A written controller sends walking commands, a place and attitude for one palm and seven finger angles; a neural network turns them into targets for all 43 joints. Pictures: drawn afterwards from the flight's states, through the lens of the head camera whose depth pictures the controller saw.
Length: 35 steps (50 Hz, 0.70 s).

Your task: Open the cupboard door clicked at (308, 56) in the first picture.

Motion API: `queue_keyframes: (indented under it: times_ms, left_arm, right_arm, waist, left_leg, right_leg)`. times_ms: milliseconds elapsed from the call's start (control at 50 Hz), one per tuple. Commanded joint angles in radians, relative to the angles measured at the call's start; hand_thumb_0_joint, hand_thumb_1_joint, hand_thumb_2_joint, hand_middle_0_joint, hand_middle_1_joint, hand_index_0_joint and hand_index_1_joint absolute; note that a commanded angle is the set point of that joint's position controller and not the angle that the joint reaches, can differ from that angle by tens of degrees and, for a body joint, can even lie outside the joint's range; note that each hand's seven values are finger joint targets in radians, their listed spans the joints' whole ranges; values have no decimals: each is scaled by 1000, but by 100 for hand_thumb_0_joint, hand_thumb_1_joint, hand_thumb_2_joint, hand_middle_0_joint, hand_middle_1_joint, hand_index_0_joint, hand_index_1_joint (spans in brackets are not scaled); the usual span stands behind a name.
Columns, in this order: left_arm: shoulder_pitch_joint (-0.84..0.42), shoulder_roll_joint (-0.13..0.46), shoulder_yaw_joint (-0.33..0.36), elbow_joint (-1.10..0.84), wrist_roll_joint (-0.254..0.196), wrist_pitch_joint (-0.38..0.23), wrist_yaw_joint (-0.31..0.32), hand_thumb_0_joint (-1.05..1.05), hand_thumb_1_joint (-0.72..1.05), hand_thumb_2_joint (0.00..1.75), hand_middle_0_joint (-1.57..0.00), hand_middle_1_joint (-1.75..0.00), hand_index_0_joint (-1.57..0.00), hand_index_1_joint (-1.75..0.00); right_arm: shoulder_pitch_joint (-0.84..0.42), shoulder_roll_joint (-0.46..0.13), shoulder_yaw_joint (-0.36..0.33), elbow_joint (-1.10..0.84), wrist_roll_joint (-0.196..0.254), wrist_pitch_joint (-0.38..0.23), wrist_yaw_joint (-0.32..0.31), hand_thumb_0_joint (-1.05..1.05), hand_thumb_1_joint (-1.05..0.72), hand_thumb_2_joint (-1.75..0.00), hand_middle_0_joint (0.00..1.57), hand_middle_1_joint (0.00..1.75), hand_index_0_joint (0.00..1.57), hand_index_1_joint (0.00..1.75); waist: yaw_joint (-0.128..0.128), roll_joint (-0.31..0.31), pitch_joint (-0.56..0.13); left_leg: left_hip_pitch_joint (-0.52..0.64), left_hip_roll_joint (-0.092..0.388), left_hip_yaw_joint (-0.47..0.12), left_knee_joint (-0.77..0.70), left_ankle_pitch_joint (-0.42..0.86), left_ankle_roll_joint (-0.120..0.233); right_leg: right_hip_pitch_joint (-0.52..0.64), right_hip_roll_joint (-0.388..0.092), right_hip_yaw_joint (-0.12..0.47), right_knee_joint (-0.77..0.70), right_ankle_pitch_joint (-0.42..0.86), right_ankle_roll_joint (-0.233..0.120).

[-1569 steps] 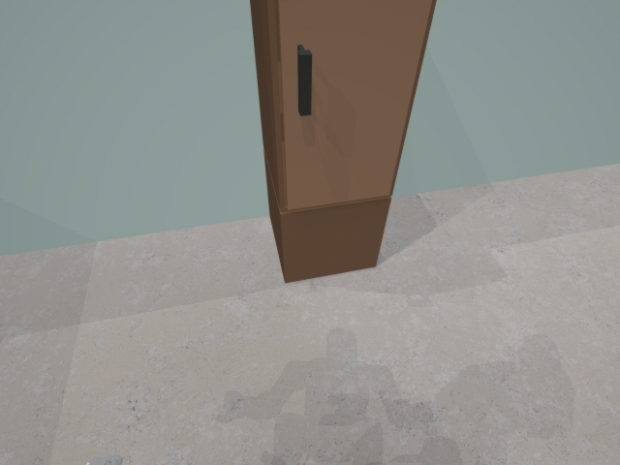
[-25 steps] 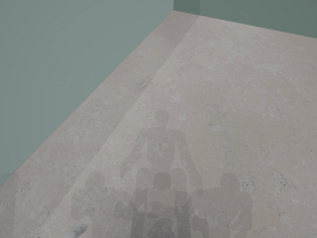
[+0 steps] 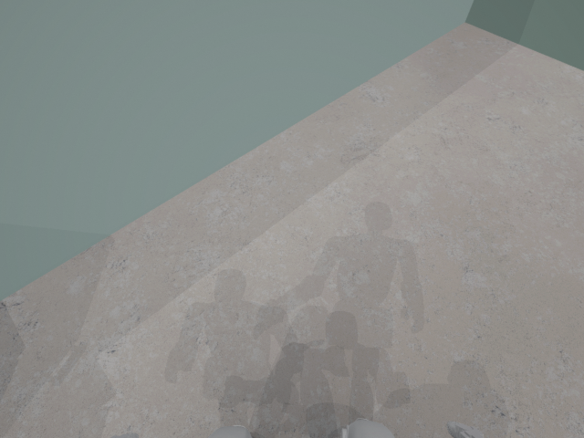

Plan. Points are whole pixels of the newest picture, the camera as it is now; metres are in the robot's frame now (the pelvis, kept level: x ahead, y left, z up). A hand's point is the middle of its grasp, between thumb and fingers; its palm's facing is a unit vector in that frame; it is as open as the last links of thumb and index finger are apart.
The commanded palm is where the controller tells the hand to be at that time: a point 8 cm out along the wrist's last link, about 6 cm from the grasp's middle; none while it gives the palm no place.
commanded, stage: turn to face it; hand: left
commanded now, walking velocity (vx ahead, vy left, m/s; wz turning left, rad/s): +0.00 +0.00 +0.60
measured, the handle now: out of the picture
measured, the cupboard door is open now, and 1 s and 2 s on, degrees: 47 47 47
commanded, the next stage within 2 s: none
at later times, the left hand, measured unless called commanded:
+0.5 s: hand out of the picture +0.02 +0.18 -0.17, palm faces +0.34 -0.91 -0.24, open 7.4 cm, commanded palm none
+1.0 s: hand out of the picture -0.05 +0.15 -0.18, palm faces +0.62 -0.75 -0.23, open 7.4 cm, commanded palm none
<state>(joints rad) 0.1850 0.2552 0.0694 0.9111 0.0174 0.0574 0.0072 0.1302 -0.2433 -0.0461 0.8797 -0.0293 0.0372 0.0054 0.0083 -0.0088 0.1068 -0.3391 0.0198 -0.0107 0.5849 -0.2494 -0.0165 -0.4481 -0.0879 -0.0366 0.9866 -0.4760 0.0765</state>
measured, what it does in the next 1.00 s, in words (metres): steps on the spot, turning left: right foot, then left foot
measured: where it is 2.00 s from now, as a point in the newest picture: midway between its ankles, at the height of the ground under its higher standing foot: outside the picture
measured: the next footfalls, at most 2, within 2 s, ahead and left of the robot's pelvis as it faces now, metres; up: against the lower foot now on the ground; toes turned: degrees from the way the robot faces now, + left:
right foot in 0.08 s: +0.07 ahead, -0.16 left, +0.00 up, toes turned +0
left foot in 0.38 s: +0.03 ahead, +0.11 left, +0.00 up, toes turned +20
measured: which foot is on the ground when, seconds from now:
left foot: down 0.00-0.08, up 0.10-0.36, down 0.38-0.62, up 0.64-0.90, down 0.92-1.00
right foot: up 0.00-0.06, down 0.08-0.38, up 0.40-0.62, down 0.64-0.92, up 0.94-1.00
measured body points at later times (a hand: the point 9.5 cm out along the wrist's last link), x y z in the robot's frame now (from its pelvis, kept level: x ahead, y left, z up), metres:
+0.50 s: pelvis +0.01 -0.04 +0.00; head +0.06 -0.01 +0.44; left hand +0.00 +0.23 -0.15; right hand +0.19 -0.25 -0.13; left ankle -0.01 +0.09 -0.73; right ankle +0.04 -0.17 -0.68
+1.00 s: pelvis +0.02 -0.05 +0.00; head +0.05 -0.01 +0.44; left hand -0.09 +0.19 -0.16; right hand +0.27 -0.19 -0.13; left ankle -0.03 +0.05 -0.73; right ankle +0.08 -0.18 -0.69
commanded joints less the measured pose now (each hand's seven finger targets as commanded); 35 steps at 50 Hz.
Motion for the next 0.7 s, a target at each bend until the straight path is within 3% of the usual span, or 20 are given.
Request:
queue_keyframes:
  times_ms: [0, 20, 40, 60, 80, 100, 160, 240, 300, 320, 340, 360, 380, 420, 560, 580, 600, 620, 640, 680]
  left_arm:
    - [84, 75, 23, -66, -1, -35, -5, 0, 90, 90, -20, -30, -20, -30]
    - [129, 83, 29, -56, 0, -40, -3, 0, 90, 90, -20, -30, -20, -30]
    - [158, 134, 41, -59, 9, -49, 4, 0, 90, 90, -20, -30, -20, -30]
    - [152, 229, 58, -76, 22, -57, 14, 0, 90, 90, -20, -30, -20, -30]
    - [107, 242, 46, -98, 12, -51, 14, 0, 90, 90, -20, -30, -20, -30]
    - [67, 206, 52, -112, 13, -57, 23, 0, 90, 90, -20, -30, -20, -30]
    - [-1, 127, 23, -115, 13, -62, 23, 0, 90, 90, -20, -30, -20, -30]
    - [98, 169, 39, -72, 14, -71, 23, 0, 90, 90, -20, -30, -20, -30]
    - [84, 176, 44, -58, 4, -67, 15, 0, 90, 90, -20, -30, -20, -30]
    - [63, 162, 45, -70, -5, -62, 11, 0, 90, 90, -20, -30, -20, -30]
    - [62, 102, 37, -105, -11, -53, 5, 0, 90, 90, -20, -30, -20, -30]
    - [-18, 67, 15, -150, -5, -47, 7, 0, 90, 90, -20, -30, -20, -30]
    - [-58, 87, 20, -168, 2, -40, 13, 0, 90, 90, -20, -30, -20, -30]
    - [-68, 79, 23, -128, -1, -35, 11, 0, 90, 90, -20, -30, -20, -30]
    - [92, 67, 28, -67, -7, -40, 1, 0, 90, 90, -20, -30, -20, -30]
    - [130, 112, 39, -62, 0, -48, 7, 0, 90, 90, -20, -30, -20, -30]
    - [142, 206, 57, -72, 17, -57, 17, 0, 90, 90, -20, -30, -20, -30]
    - [105, 231, 50, -92, 12, -52, 17, 0, 90, 90, -20, -30, -20, -30]
    - [63, 194, 45, -103, 9, -58, 21, 0, 90, 90, -20, -30, -20, -30]
    - [-10, 127, 24, -113, 7, -62, 24, 0, 90, 90, -20, -30, -20, -30]
  right_arm:
    - [-54, -225, -76, -76, -1, 0, -7, 0, -90, -90, 20, 30, 20, 30]
    - [-70, -213, -77, -83, 3, 5, -6, 0, -90, -90, 20, 30, 20, 30]
    - [-74, -166, -74, -96, 11, 10, -2, 0, -90, -90, 20, 30, 20, 30]
    - [-55, -82, -61, -118, 15, 7, 6, 0, -90, -90, 20, 30, 20, 30]
    - [-64, -105, -61, -126, 9, 5, 13, 0, -90, -90, 20, 30, 20, 30]
    - [-43, -94, -70, -120, 14, 13, 12, 0, -90, -90, 20, 30, 20, 30]
    - [-44, -58, -51, -78, 14, 17, 24, 0, -90, -90, 20, 30, 20, 30]
    - [-74, -18, -29, -76, 23, 1, 28, 0, -90, -90, 20, 30, 20, 30]
    - [0, -48, -33, -63, 21, -6, 25, 0, -90, -90, 20, 30, 20, 30]
    - [59, -91, -46, -52, 17, -11, 22, 0, -90, -90, 20, 30, 20, 30]
    - [122, -203, -73, -44, 6, -20, 15, 0, -90, -90, 20, 30, 20, 30]
    - [196, -273, -89, -27, 5, -13, 4, 0, -90, -90, 20, 30, 20, 30]
    - [207, -271, -85, -19, 0, -14, -2, 0, -90, -90, 20, 30, 20, 30]
    - [100, -214, -75, -40, 1, -20, -18, 0, -90, -90, 20, 30, 20, 30]
    - [-36, -196, -76, -72, 3, 0, -13, 0, -90, -90, 20, 30, 20, 30]
    - [-46, -159, -75, -85, 10, 5, -9, 0, -90, -90, 20, 30, 20, 30]
    - [-37, -88, -65, -103, 16, 6, 1, 0, -90, -90, 20, 30, 20, 30]
    - [-51, -97, -65, -115, 10, 5, 9, 0, -90, -90, 20, 30, 20, 30]
    - [-43, -101, -69, -100, 8, 10, 10, 0, -90, -90, 20, 30, 20, 30]
    - [-23, -85, -62, -68, 9, 17, 18, 0, -90, -90, 20, 30, 20, 30]
  waist:
    - [16, 158, -123]
    - [37, 128, -122]
    - [55, -9, -104]
    - [63, -317, -111]
    - [55, -285, -128]
    - [21, -270, -140]
    - [-14, -242, -84]
    - [37, -179, -157]
    - [2, -164, -186]
    - [-38, -77, -201]
    - [-68, 197, -238]
    - [-113, 307, -218]
    - [-116, 193, -207]
    - [-68, 272, -158]
    - [27, 158, -149]
    - [50, 28, -134]
    - [63, -258, -123]
    - [62, -298, -106]
    - [25, -240, -103]
    - [-18, -232, -86]
  left_leg:
    - [-79, 177, -225, -212, -37, 122]
    - [-144, 141, -216, -165, -96, 98]
    - [-229, 45, -137, -24, -184, 44]
    - [-339, -81, 7, 252, -313, -24]
    - [-251, -41, -19, 483, -347, -11]
    - [-245, -20, -26, 605, -321, -6]
    - [-209, 24, 32, 529, -246, -38]
    - [-124, -8, 116, 194, -239, -40]
    - [49, -20, 128, -65, -45, -23]
    - [189, 21, 82, -152, 110, 1]
    - [354, 271, -257, -186, 411, 120]
    - [357, 427, -421, -218, 638, 260]
    - [282, 400, -390, -208, 438, 268]
    - [176, 291, -319, -216, 358, 210]
    - [-64, 148, -244, -162, 69, 115]
    - [-169, 72, -195, -59, -60, 66]
    - [-323, -63, -48, 167, -262, -11]
    - [-263, -56, -22, 430, -353, -13]
    - [-261, -26, -45, 575, -308, -9]
    - [-246, 17, -20, 621, -233, -30]
  right_leg:
    - [206, 67, -43, -286, 91, -9]
    - [295, 66, -48, -412, 157, -14]
    - [340, -44, 72, -597, 71, -46]
    - [363, -320, 407, -775, -1, -154]
    - [232, -397, 408, -800, 24, -222]
    - [198, -378, 390, -769, 53, -227]
    - [216, -248, 79, -652, 488, -183]
    - [408, -266, 15, -536, 817, -182]
    - [358, -244, -60, -423, 746, -117]
    - [244, -230, -102, -326, 636, -71]
    - [-16, -107, -150, -118, 203, 7]
    - [-159, -35, -73, 63, -208, 26]
    - [-150, -29, -2, 136, -163, 10]
    - [-145, -29, 39, 145, -51, 8]
    - [273, 69, -33, -399, 156, -17]
    - [366, -4, 41, -581, 144, -36]
    - [417, -261, 350, -751, 29, -132]
    - [268, -397, 419, -810, 23, -217]
    - [220, -360, 396, -770, 87, -232]
    - [221, -260, 172, -685, 362, -199]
